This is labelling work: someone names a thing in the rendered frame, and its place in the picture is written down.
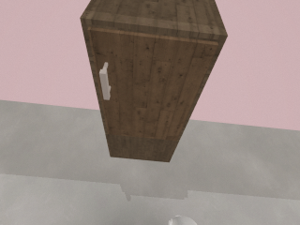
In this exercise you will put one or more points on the robot right thigh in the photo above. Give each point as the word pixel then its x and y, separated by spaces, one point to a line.
pixel 181 220

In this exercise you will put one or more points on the handle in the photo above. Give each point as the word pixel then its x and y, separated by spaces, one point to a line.
pixel 106 88

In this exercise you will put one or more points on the cupboard door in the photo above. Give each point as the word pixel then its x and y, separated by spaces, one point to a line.
pixel 154 80

